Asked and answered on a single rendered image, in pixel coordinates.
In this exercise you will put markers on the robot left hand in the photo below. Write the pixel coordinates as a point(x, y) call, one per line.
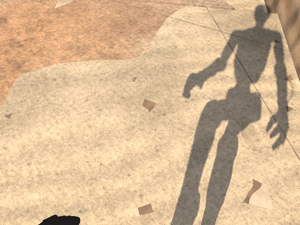
point(62, 220)

